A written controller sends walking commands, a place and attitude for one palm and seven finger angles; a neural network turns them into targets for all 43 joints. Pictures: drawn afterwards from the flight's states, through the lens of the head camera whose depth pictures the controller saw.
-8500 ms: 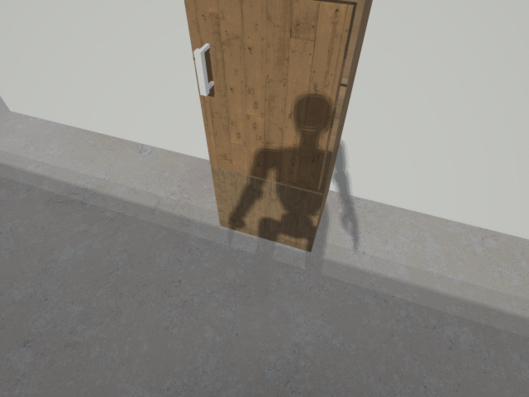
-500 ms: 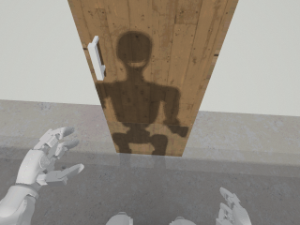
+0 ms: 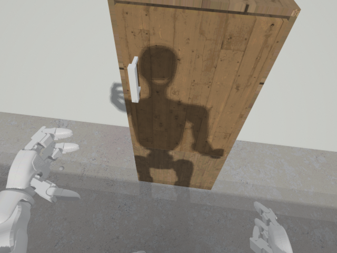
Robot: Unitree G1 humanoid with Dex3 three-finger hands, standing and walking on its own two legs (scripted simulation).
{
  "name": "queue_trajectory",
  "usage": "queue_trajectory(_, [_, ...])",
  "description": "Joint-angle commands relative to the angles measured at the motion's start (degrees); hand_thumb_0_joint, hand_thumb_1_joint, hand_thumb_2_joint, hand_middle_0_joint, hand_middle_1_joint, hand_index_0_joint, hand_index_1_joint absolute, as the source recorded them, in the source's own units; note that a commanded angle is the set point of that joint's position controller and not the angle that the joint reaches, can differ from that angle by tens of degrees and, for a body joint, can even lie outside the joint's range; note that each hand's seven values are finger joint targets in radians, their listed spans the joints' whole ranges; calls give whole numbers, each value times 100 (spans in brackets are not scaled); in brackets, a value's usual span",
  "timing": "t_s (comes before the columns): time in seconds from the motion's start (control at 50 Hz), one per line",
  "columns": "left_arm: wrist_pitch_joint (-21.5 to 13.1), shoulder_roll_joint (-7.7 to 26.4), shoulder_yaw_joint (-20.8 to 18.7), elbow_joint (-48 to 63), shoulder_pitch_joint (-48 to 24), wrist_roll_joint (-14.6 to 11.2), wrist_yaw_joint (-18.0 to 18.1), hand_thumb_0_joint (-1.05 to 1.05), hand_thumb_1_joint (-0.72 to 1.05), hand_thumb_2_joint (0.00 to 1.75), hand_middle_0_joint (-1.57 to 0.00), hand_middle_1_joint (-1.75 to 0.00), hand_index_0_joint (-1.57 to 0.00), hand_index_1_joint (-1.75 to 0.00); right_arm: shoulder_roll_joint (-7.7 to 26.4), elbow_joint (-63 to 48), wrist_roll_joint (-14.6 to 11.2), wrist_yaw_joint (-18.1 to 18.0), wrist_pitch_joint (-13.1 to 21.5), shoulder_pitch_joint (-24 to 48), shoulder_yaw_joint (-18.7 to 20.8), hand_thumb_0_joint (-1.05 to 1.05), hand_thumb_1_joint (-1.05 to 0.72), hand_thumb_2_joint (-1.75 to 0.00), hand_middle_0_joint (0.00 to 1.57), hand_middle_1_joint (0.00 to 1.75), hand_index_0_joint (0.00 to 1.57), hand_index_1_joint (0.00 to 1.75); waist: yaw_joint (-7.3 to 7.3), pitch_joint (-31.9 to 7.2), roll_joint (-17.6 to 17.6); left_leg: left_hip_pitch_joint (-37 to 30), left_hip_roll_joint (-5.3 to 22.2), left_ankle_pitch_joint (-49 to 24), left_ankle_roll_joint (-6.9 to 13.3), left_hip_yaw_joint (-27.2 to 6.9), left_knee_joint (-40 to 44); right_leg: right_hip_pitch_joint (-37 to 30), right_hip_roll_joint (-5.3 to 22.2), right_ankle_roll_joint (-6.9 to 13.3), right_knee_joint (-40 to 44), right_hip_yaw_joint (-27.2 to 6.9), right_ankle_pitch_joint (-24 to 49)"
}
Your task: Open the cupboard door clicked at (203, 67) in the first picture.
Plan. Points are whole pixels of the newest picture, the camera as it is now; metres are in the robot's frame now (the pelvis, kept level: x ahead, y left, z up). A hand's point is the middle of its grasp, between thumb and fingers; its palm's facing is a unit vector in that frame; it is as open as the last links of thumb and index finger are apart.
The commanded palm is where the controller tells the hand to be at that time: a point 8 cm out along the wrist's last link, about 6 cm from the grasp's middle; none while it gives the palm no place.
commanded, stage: raise the hand with hooked fingers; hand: left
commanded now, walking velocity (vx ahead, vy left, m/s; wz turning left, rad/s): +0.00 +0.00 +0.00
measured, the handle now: (135, 80) +0.56 +0.15 +0.09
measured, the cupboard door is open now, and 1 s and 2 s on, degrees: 0 0 0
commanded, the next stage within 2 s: move the hooked fingers beside the handle in 0.84 s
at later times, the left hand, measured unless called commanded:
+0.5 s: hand (56, 147) +0.29 +0.26 +0.11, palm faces -0.03 -1.00 -0.03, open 14.0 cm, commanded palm +0.26 +0.31 +0.11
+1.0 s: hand (68, 150) +0.29 +0.24 +0.11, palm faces -0.02 -1.00 -0.02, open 14.0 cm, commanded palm +0.27 +0.29 +0.11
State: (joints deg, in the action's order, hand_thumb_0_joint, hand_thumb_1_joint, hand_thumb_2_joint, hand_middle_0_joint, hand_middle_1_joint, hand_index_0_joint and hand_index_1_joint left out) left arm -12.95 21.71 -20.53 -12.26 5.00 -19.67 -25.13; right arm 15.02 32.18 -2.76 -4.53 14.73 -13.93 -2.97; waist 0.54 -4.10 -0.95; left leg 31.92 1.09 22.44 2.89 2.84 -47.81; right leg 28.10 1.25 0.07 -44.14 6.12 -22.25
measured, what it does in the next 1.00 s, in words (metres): stands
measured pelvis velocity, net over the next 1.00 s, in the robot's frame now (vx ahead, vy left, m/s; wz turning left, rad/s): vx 0.00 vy -0.03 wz -0.01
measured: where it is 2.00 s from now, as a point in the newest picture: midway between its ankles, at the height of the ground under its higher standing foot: outside the picture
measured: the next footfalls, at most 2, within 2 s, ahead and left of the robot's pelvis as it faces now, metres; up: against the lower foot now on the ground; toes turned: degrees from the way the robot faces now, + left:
none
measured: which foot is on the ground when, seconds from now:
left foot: down 0.00-1.00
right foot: down 0.00-1.00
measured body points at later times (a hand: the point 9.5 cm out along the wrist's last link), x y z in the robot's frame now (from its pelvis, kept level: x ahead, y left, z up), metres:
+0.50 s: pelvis +0.00 -0.01 +0.01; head +0.02 -0.01 +0.46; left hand +0.29 +0.32 +0.12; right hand +0.15 -0.26 -0.07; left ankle +0.02 +0.08 -0.70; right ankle +0.00 -0.12 -0.70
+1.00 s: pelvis +0.00 -0.03 +0.01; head +0.02 -0.04 +0.46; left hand +0.29 +0.29 +0.11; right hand +0.15 -0.28 -0.07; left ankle +0.02 +0.08 -0.70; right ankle +0.00 -0.12 -0.70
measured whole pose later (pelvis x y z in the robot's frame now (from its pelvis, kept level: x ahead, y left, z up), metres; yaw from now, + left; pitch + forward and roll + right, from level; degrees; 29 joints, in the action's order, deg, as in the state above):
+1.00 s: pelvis +0.00 -0.03 +0.01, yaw -1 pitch +4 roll -1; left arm -9.8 24.9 -24.8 -26.8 -6.3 -20.1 -31.6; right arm 16.2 33.6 -3.4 -5.7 12.1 -15.5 -3.4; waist 0.5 -2.3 -1.9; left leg 26.4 2.1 18.9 0.7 2.9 -40.9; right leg 23.9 -0.2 2.2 -39.3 5.9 -19.9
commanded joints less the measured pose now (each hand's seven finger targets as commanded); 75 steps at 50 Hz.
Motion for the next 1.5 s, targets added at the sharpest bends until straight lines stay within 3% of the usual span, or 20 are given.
queue_trajectory(0.0, [34,1204,-465,848,-1130,-136,-234,0,-50,30,-30,-120,-30,-120,918,-784,-39,-78,178,130,361,0,-90,-90,20,30,20,30,-44,-928,-329,-1138,21,-1634,-238,-624,1043,-202,-292,168,570,-121,1326])
queue_trajectory(0.08, [-62,1613,-767,1057,-1725,-151,-241,0,-50,30,-30,-120,-30,-120,911,-773,-1,-113,143,151,322,0,-90,-90,20,30,20,30,-3,-1168,-603,-1444,2,-1716,-261,-630,1083,-301,-323,207,642,-167,1321])
queue_trajectory(0.16, [-166,1658,-803,849,-2061,-137,-255,0,-50,30,-30,-120,-30,-120,886,-690,-16,-154,135,172,293,0,-90,-90,20,30,20,30,-46,-1144,-642,-1584,34,-1556,-274,-697,1241,-323,-298,204,759,-154,1128])
queue_trajectory(0.32, [249,1997,-935,-43,-2510,-174,-654,0,-50,30,-30,-120,-30,-120,951,-660,-77,-214,50,177,262,0,-90,-90,20,30,20,30,-21,-968,-510,-1479,-34,-1313,-195,-606,1415,-570,-258,208,1054,-222,1123])
queue_trajectory(0.38, [259,1817,-847,-199,-2266,-240,-738,0,-50,30,-30,-120,-30,-120,953,-720,-61,-161,70,135,278,0,-90,-90,20,30,20,30,17,-996,-226,-1449,-60,-1494,-168,-558,1368,-691,-270,216,1068,-251,1322])
queue_trajectory(0.4, [229,1809,-840,-132,-2235,-246,-740,0,-50,30,-30,-120,-30,-120,949,-721,-70,-140,74,140,290,0,-90,-90,20,30,20,30,27,-1024,-361,-1491,-58,-1555,-167,-534,1361,-663,-258,209,1068,-262,1373])
queue_trajectory(0.46, [145,1805,-894,-137,-2168,-262,-695,0,-50,30,-30,-120,-30,-120,955,-724,-66,-107,63,113,326,0,-90,-90,20,30,20,30,9,-987,-202,-1412,-66,-1476,-142,-459,1333,-627,-247,181,1094,-299,1366])
queue_trajectory(0.58, [-84,2143,-1137,211,-2459,-192,-510,0,-50,30,-30,-120,-30,-120,945,-736,-29,-107,54,96,340,0,-90,-90,20,30,20,30,38,-1070,-501,-1391,-89,-1371,-125,-366,1300,-762,-227,194,1106,-431,1248])
queue_trajectory(0.64, [-180,2012,-1066,299,-2383,-160,-450,0,-50,30,-30,-120,-30,-120,893,-716,-44,-128,75,100,339,0,-90,-90,20,30,20,30,12,-1193,-649,-1501,-88,-1415,-110,-354,1305,-806,-220,174,1117,-451,1322])
queue_trajectory(0.78, [-43,1852,-919,-139,-2350,-246,-618,0,-50,30,-30,-120,-30,-120,930,-657,-71,-180,66,99,333,0,-90,-90,20,30,20,30,-31,-825,-395,-1291,-104,-1336,-101,-302,1245,-747,-199,132,1180,-530,1403])
queue_trajectory(0.9, [9,1923,-962,-245,-2386,-280,-701,0,-50,30,-30,-120,-30,-120,930,-701,-83,-168,59,126,333,0,-90,-90,20,30,20,30,-4,-1025,-53,-1135,-114,-1363,-91,-282,1166,-893,-135,72,1167,-658,1459])
queue_trajectory(1.02, [-208,2136,-964,-551,-3530,-163,-583,0,-50,30,-30,-120,-30,-120,922,-514,-78,-226,11,38,302,0,-90,-90,20,30,20,30,-217,-915,-270,-1086,-101,-1135,-98,-307,1091,-637,-149,78,1164,-720,1145])
queue_trajectory(1.1, [-245,2048,-722,-704,-3885,-69,-623,0,-50,30,-30,-120,-30,-120,926,-481,-86,-247,-2,-11,309,0,-90,-90,20,30,20,30,-208,-1334,-558,-1222,-119,-1249,-88,-296,1051,-708,-130,97,1076,-723,1311])
queue_trajectory(1.18, [-150,2181,-804,-1299,-3900,-40,-652,0,-50,30,-30,-120,-30,-120,984,-438,-73,-228,-82,-115,305,0,-90,-90,20,30,20,30,-172,-1258,-180,-1007,-105,-1344,-92,-324,1030,-722,-147,107,994,-664,1503])
queue_trajectory(1.28, [-128,2458,-1112,-1563,-3690,-30,-610,0,-50,30,-30,-120,-30,-120,1025,-554,-53,-133,-202,-211,338,0,-90,-90,20,30,20,30,-29,-1457,-83,-889,-109,-1670,-94,-290,1006,-928,-157,117,832,-604,1966])
queue_trajectory(1.34, [-206,2162,-787,-1442,-4127,35,-571,0,-50,30,-30,-120,-30,-120,988,-567,-75,-99,-264,-245,356,0,-90,-90,20,30,20,30,-172,-1412,-408,-1045,-98,-1550,-95,-271,1037,-605,-189,112,856,-558,1798])
queue_trajectory(1.36, [-243,2291,-902,-1479,-4164,62,-524,0,-50,30,-30,-120,-30,-120,1002,-551,-69,-102,-285,-296,378,0,-90,-90,20,30,20,30,-167,-1390,-453,-1067,-85,-1484,-102,-290,1047,-526,-201,124,867,-536,1664])
queue_trajectory(1.38, [-262,2237,-827,-1530,-4295,32,-530,0,-50,30,-30,-120,-30,-120,1020,-558,-54,-100,-310,-310,361,0,-90,-90,20,30,20,30,-211,-1313,-209,-1003,-81,-1517,-80,-292,1011,-548,-221,131,856,-547,1711])
queue_trajectory(1.42, [-312,2342,-889,-1690,-4465,86,-510,0,-50,30,-30,-120,-30,-120,1041,-505,-58,-103,-360,-400,383,0,-90,-90,20,30,20,30,-251,-1424,-144,-967,-78,-1504,-74,-294,1005,-582,-213,107,836,-566,1747])
queue_trajectory(1.48, [-398,2384,-862,-1672,-4744,117,-517,0,-50,30,-30,-120,-30,-120,1067,-472,-44,-113,-417,-490,401,0,-90,-90,20,30,20,30,-262,-1678,-284,-1134,-69,-1657,-78,-326,968,-561,-233,145,765,-533,1816])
